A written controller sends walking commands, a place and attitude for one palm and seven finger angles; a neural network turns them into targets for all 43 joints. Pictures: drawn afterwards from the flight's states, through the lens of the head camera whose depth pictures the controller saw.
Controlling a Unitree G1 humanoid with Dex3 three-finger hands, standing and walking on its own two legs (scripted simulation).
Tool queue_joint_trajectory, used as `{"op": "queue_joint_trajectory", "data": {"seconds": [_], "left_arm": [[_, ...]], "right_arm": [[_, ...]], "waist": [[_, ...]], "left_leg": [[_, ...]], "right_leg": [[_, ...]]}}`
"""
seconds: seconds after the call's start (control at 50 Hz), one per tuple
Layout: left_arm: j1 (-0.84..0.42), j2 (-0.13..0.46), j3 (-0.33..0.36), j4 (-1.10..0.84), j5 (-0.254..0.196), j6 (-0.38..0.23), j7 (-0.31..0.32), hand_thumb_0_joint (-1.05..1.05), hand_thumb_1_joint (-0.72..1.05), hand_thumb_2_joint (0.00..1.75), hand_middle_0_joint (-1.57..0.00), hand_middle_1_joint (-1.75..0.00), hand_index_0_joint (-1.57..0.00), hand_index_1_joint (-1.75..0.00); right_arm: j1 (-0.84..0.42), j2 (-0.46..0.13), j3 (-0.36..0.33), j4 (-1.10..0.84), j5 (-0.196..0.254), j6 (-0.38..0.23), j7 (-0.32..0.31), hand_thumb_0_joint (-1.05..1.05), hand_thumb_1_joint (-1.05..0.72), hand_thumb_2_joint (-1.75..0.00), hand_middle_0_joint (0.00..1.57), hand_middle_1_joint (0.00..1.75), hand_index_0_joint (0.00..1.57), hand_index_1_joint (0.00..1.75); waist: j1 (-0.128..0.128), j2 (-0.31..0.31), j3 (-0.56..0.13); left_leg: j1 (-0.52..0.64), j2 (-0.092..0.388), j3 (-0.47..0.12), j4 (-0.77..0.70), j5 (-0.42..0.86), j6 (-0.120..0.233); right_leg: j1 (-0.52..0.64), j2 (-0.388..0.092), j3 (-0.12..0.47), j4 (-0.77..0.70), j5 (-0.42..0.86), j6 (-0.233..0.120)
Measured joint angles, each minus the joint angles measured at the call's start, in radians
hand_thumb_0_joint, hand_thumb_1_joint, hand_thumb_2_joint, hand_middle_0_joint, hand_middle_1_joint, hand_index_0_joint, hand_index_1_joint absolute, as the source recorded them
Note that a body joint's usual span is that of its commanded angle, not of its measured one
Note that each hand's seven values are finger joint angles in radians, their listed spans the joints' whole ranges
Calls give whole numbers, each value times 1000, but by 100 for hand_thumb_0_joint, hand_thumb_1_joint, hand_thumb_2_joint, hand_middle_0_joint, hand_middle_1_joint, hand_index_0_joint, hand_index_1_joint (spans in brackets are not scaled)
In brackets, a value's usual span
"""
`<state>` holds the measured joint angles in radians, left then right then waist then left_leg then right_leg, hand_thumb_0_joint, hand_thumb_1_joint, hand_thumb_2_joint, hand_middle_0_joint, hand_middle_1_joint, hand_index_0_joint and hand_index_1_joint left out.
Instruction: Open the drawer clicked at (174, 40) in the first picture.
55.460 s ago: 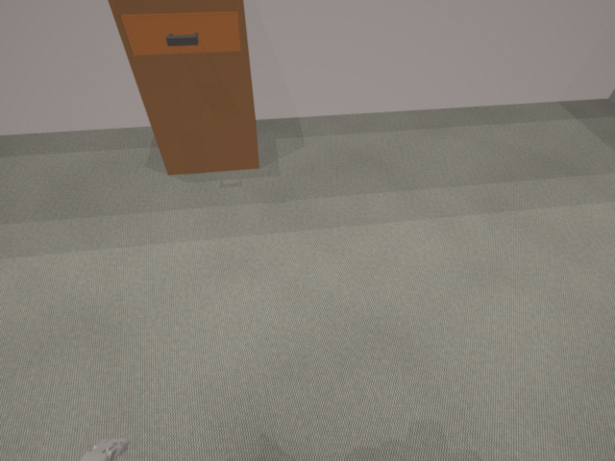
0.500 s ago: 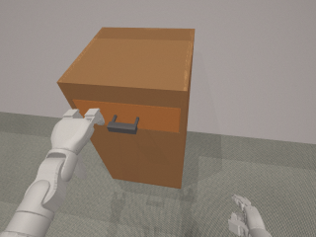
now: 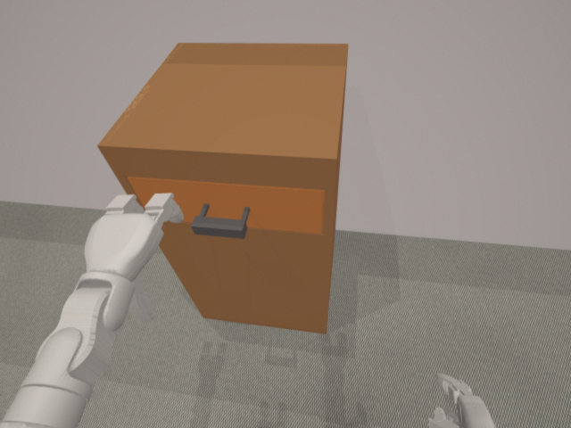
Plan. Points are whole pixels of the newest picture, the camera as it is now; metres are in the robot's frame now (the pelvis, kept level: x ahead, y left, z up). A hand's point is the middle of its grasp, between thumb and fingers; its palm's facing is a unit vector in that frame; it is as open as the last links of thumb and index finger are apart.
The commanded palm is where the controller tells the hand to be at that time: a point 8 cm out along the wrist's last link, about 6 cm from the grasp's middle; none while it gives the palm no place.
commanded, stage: move the hooked fingers above the handle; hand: left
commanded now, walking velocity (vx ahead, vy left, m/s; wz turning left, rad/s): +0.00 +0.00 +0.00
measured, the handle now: (222, 218) +0.52 +0.22 -0.09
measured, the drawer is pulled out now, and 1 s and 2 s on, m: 0.00 0.00 0.00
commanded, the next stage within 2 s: none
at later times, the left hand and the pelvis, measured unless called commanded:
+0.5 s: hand (169, 246) +0.35 +0.24 +0.04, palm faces -0.01 -0.04 -1.00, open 13.9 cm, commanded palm +0.34 +0.24 +0.09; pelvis +0.00 +0.00 -0.01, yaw +0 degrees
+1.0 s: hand (188, 234) +0.40 +0.23 +0.00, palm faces -0.09 -0.02 -1.00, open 13.9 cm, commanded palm +0.39 +0.24 +0.06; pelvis +0.00 -0.01 -0.02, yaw +0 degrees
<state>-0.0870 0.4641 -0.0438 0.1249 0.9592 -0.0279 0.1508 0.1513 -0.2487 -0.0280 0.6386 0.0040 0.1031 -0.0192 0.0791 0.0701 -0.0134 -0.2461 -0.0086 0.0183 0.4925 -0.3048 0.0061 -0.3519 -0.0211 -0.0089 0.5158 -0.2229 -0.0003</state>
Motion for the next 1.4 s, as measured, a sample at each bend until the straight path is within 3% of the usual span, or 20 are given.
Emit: {"op": "queue_joint_trajectory", "data": {"seconds": [0.1,0.2,0.34,0.44,0.54,0.72,0.82,0.92,1.04,1.14,1.26,1.4], "left_arm": [[-28,-7,-22,51,-7,18,-36,0,-50,30,-32,-120,-31,-120],[-68,-7,-33,119,9,-27,-55,0,-50,30,-32,-120,-31,-120],[-134,-2,-17,194,40,-101,8,0,-49,30,-32,-120,-32,-120],[-197,-12,-17,277,51,-76,50,0,-49,30,-32,-120,-32,-120],[-244,-21,-27,362,60,-54,48,0,-49,30,-32,-120,-31,-120],[-310,-37,-16,457,86,-101,96,0,-49,30,-32,-120,-32,-120],[-373,-27,6,563,104,-88,130,0,-49,30,-32,-120,-32,-120],[-416,-7,18,639,107,-85,126,0,-49,30,-32,-120,-32,-120],[-455,-6,9,692,110,-131,121,0,-49,30,-32,-120,-32,-120],[-504,-7,13,739,135,-160,159,0,-49,30,-32,-120,-32,-120],[-573,6,36,811,153,-130,214,0,-49,30,-32,-120,-32,-120],[-637,10,11,902,141,-80,191,0,-49,30,-32,-120,-31,-120]], "right_arm": [[-9,7,15,-6,3,0,-5,1,-90,-90,20,30,20,30],[-10,13,20,-13,-3,-7,-14,1,-90,-90,20,30,20,30],[14,9,-2,-2,-9,-21,-19,0,-90,-90,20,30,20,30],[37,0,-16,17,-4,-16,-12,0,-90,-90,20,30,20,30],[61,-3,-21,23,-1,-5,-12,0,-90,-90,20,30,20,30],[97,-4,-33,27,-4,-1,-15,0,-90,-90,20,30,20,30],[98,-3,-31,35,-2,2,-14,0,-90,-90,20,30,20,30],[108,-5,-37,34,-4,0,-15,0,-90,-90,20,30,20,30],[123,-12,-46,42,-9,-4,-17,0,-90,-90,20,30,20,30],[125,-14,-46,46,-17,-6,-10,0,-90,-90,20,30,20,30],[130,-14,-45,53,-29,-5,7,0,-90,-90,20,30,20,30],[160,-11,-43,63,-29,1,15,0,-90,-90,20,30,20,30]], "waist": [[-3,2,-6],[-7,-14,-1],[-17,-26,-5],[-29,-21,-20],[-48,-19,-33],[-74,-21,-48],[-87,-27,-54],[-96,-27,-64],[-104,-28,-77],[-121,-36,-86],[-144,-36,-100],[-159,-25,-109]], "left_leg": [[2,-1,-1,-1,2,1],[-17,1,-4,14,0,-1],[-71,3,-9,53,-13,-3],[-111,2,-8,77,-22,-2],[-140,3,-2,92,-30,-1],[-191,7,2,131,-49,-2],[-227,10,5,151,-55,-4],[-262,13,2,168,-60,-5],[-302,13,-5,198,-72,-3],[-357,11,-7,240,-86,0],[-430,11,-3,290,-103,4],[-474,10,1,319,-114,12]], "right_leg": [[2,-1,-1,-1,1,1],[-13,0,-4,9,1,-1],[-60,2,-9,36,-7,-4],[-100,0,-8,58,-14,-3],[-133,2,-2,76,-20,-3],[-187,5,2,115,-37,-5],[-225,9,5,135,-42,-7],[-256,12,2,144,-43,-9],[-288,10,-4,164,-51,-7],[-339,7,-6,198,-62,-5],[-410,8,-1,237,-70,-1],[-449,7,3,253,-73,8]]}}
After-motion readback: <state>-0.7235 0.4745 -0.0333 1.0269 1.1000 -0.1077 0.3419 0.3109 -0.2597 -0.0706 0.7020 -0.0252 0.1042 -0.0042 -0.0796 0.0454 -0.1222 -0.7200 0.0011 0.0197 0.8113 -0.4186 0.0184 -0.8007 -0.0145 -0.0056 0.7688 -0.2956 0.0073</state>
